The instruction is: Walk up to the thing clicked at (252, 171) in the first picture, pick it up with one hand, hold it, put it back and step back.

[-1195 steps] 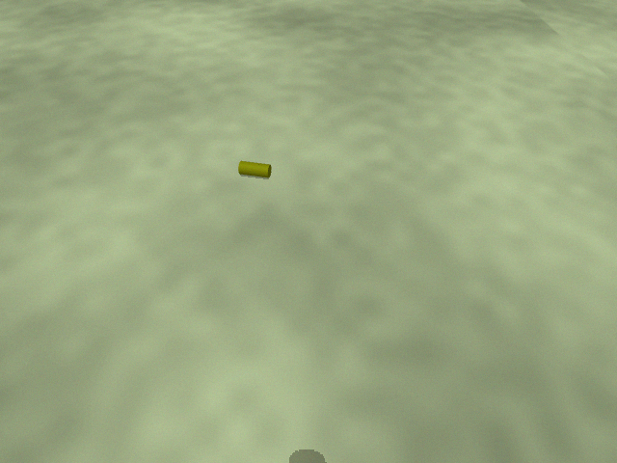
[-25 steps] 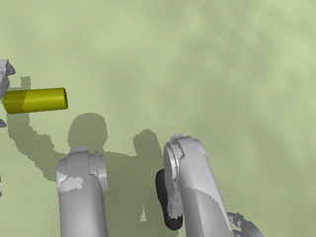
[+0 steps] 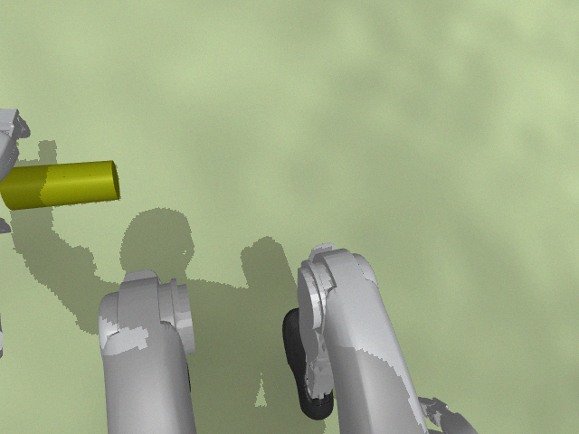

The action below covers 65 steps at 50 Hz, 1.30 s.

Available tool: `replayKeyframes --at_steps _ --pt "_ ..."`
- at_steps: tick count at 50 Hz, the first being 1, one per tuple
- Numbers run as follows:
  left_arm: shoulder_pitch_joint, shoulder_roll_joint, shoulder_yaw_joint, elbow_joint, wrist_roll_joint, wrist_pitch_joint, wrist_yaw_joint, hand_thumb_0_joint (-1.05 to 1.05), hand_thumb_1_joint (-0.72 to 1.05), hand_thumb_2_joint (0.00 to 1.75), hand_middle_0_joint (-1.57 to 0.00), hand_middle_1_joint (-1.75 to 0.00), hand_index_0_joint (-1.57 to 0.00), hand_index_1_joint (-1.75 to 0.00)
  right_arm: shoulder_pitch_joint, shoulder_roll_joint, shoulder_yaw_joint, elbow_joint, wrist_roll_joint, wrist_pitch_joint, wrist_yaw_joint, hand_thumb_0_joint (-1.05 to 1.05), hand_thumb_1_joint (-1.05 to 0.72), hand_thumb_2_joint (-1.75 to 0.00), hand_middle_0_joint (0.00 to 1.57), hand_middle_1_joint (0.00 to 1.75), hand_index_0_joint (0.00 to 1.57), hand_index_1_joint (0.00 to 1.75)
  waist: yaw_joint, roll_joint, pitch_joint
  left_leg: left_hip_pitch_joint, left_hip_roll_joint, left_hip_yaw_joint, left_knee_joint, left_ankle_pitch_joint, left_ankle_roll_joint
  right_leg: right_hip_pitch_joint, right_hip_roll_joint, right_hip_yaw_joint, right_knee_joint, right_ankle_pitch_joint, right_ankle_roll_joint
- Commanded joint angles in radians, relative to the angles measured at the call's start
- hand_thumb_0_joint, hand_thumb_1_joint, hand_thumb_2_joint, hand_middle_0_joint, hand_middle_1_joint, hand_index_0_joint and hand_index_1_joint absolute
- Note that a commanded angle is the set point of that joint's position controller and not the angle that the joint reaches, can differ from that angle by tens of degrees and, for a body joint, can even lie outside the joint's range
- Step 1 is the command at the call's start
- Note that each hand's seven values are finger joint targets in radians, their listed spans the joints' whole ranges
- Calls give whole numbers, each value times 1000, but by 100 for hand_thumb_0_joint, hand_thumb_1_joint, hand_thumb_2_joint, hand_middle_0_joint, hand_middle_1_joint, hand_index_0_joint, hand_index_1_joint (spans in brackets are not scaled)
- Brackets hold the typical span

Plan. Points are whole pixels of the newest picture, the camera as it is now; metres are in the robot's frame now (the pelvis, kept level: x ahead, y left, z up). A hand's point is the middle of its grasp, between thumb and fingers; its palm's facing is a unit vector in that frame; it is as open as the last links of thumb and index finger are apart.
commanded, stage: approach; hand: left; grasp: from above
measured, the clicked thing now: (64, 184) +0.48 +0.30 -0.29
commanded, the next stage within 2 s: close in in 0.62 s
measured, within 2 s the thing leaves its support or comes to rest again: neither
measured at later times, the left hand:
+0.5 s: hand (39, 163) +0.48 +0.30 -0.18, palm faces -0.45 -0.05 -0.89, open 14.1 cm
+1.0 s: hand (38, 172) +0.47 +0.30 -0.19, palm faces -0.46 -0.07 -0.89, open 14.0 cm
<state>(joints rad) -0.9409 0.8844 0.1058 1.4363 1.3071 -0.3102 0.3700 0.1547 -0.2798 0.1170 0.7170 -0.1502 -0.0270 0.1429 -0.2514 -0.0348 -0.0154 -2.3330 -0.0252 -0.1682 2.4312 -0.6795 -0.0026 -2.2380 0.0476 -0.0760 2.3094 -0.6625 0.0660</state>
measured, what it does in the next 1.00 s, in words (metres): stands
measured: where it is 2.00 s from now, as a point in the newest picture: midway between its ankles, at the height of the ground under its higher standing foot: (245, 400)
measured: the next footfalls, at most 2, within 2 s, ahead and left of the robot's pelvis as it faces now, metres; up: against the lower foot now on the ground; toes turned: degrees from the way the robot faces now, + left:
none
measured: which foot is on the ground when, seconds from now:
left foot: down 0.00-1.00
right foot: down 0.00-1.00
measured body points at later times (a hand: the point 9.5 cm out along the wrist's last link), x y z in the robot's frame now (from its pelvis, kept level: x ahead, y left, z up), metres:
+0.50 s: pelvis +0.00 +0.00 +0.00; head +0.26 +0.06 +0.37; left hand +0.50 +0.30 -0.13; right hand +0.03 -0.27 -0.09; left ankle +0.07 +0.12 -0.29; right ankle +0.11 -0.13 -0.29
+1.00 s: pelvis +0.00 +0.00 +0.00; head +0.25 +0.11 +0.36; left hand +0.49 +0.30 -0.14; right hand +0.06 -0.27 -0.07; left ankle +0.07 +0.12 -0.29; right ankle +0.11 -0.13 -0.29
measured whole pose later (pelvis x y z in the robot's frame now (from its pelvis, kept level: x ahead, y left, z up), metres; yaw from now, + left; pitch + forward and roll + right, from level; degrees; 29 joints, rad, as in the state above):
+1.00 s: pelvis +0.00 +0.00 +0.00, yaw -1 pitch +32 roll -12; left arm -1.04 0.85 0.06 1.52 1.35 -0.28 0.40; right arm 0.14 -0.31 0.15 0.66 -0.16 -0.03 0.15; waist -0.31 -0.05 0.00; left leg -2.34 -0.03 -0.18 2.44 -0.68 0.00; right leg -2.23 0.05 -0.09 2.30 -0.66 0.05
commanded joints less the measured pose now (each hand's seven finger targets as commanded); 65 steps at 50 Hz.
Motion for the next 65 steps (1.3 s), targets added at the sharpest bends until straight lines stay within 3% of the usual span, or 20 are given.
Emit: replayKeyframes --at_steps 1,8,13,19,25,26,27,28,33,34,40,44,48,51,55,58,60,61,62,65 --pt "-367 160 -29 -176 -32 -5 39 0 -56 102 -7 -104 -7 -105 197 -269 -98 3 8 -9 -15 0 -90 -90 20 30 20 30 -49 381 -650 570 13 78 -283 127 21 234 13 -114 -205 174 -98" --pt "-471 122 -52 -109 2 45 105 0 -57 104 -7 -104 -7 -105 228 -277 -90 18 0 -29 -17 0 -90 -90 20 30 20 30 -87 440 -644 620 18 79 -291 172 10 210 9 -121 -192 219 -99" --pt "-451 178 -12 -9 32 119 136 0 -58 106 -8 -103 -7 -104 230 -272 -62 -1 -5 -33 -10 0 -91 -90 20 30 20 30 -64 439 -663 577 10 106 -276 207 20 266 11 -109 -197 252 -103" --pt "-332 249 42 -33 -24 187 105 0 -58 106 -9 -101 -7 -102 194 -279 -52 -42 19 -32 1 0 -90 -90 20 30 20 30 -13 396 -729 535 4 118 -276 232 35 358 13 -92 -191 274 -100" --pt "-295 265 46 -98 -101 160 15 0 -60 105 -8 -102 -6 -104 193 -272 -56 -47 26 -33 1 0 -91 -90 20 30 20 30 -32 272 -655 393 4 123 -238 145 55 422 17 -65 -224 200 -84" --pt "-322 290 73 -144 -113 139 2 0 -59 103 -7 -104 -6 -104 191 -280 -64 -64 23 -36 -2 0 -91 -90 20 30 20 30 -41 268 -657 390 6 117 -235 139 53 426 18 -68 -229 188 -85" --pt "-318 265 50 -133 -110 122 -14 0 -60 104 -6 -104 -6 -105 198 -275 -60 -50 15 -34 -4 0 -91 -90 20 30 20 30 -42 265 -662 390 7 119 -221 140 51 439 18 -65 -235 189 -84" --pt "-343 302 83 -177 -114 99 -23 0 -60 104 -6 -104 -6 -105 214 -286 -73 -50 11 -32 -8 0 -91 -90 20 30 20 30 -52 262 -675 392 8 114 -214 141 47 439 19 -67 -239 177 -88" --pt "-400 143 -42 -249 -94 13 -67 0 -60 108 -7 -106 -6 -108 268 -277 -88 -9 6 -18 -14 0 -91 -90 20 30 20 30 -81 365 -680 529 15 89 -241 145 17 333 18 -105 -232 172 -101" --pt "-427 158 -41 -278 -91 3 -66 0 -58 107 -7 -107 -7 -108 273 -276 -95 -3 4 -14 -13 0 -91 -90 20 30 20 30 -79 377 -693 553 18 88 -240 149 16 332 19 -105 -233 181 -99" --pt "-366 144 -63 -127 -25 14 -12 0 -57 105 -7 -104 -7 -105 246 -281 -76 -11 6 7 -9 0 -91 -90 20 30 20 30 -54 412 -622 596 14 76 -271 201 4 261 15 -132 -194 214 -105" --pt "-369 200 -17 -61 3 30 45 0 -55 102 -7 -104 -7 -103 216 -285 -55 -23 6 11 -6 0 -90 -90 20 30 20 30 -47 401 -605 564 7 82 -269 242 12 275 13 -131 -179 261 -103" --pt "-404 206 -16 -25 38 40 88 0 -55 102 -7 -103 -7 -102 199 -287 -46 -35 -4 -2 0 0 -90 -90 20 30 20 30 -80 410 -595 572 13 74 -259 234 16 249 16 -133 -166 260 -101" --pt "-445 256 27 -45 35 43 130 0 -56 102 -6 -99 -5 -100 207 -300 -44 -35 -13 -19 3 0 -89 -90 20 30 20 30 -85 430 -616 577 14 68 -258 221 16 248 12 -135 -155 250 -98" --pt "-424 205 -17 71 44 53 147 0 -56 102 -6 -99 -5 -100 200 -300 -28 -35 -25 -46 7 0 -89 -90 20 30 20 30 -134 393 -539 510 14 74 -238 117 27 214 22 -136 -176 171 -93" --pt "-438 271 9 60 27 57 155 0 -57 104 -7 -99 -5 -100 195 -314 -22 -39 -29 -71 5 0 -89 -90 20 30 20 30 -112 400 -547 500 16 70 -234 84 27 217 21 -135 -176 140 -94" --pt "-424 259 -1 90 18 56 161 0 -57 103 -6 -99 -5 -100 207 -315 -12 -29 -36 -80 5 0 -89 -90 20 30 20 30 -121 392 -542 489 18 70 -229 79 28 237 22 -141 -176 139 -90" --pt "-438 307 32 65 18 51 168 0 -56 103 -6 -100 -5 -101 196 -324 -11 -39 -38 -85 4 0 -89 -90 20 30 20 30 -125 392 -547 480 21 65 -221 63 28 237 27 -144 -169 126 -93" --pt "-435 294 16 70 26 49 164 0 -57 104 -6 -99 -5 -101 205 -325 -3 -46 -42 -92 7 0 -90 -90 20 30 20 30 -130 404 -538 480 18 69 -215 80 27 240 25 -144 -165 140 -92" --pt "-406 334 51 77 24 46 168 0 -59 105 -6 -98 -4 -100 212 -339 -2 -39 -48 -101 9 0 -90 -90 20 30 20 30 -129 408 -566 513 25 59 -192 140 20 257 30 -153 -149 187 -96"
